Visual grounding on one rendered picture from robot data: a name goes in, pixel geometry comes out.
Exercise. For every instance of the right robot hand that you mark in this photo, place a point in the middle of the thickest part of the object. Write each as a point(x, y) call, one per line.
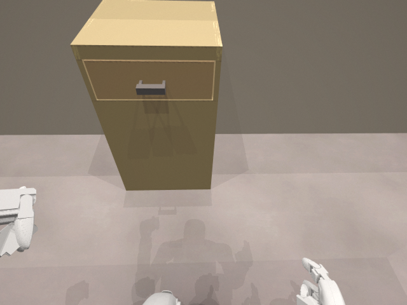
point(327, 292)

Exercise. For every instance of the cabinet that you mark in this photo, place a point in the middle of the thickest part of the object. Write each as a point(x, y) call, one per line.
point(157, 144)

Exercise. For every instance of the handle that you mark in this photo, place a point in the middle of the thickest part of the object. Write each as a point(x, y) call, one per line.
point(150, 89)

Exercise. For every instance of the drawer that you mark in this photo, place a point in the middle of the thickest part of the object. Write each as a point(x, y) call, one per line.
point(184, 79)

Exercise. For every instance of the left robot thigh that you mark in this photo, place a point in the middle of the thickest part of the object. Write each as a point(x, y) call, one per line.
point(162, 299)

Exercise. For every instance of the left robot hand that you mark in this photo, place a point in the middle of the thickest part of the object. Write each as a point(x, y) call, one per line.
point(16, 211)

